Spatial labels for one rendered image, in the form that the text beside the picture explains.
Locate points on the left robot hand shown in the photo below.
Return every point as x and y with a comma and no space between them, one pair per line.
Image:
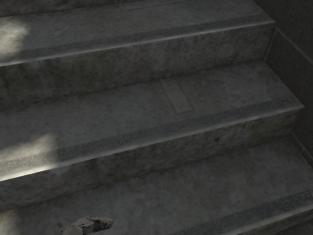
87,224

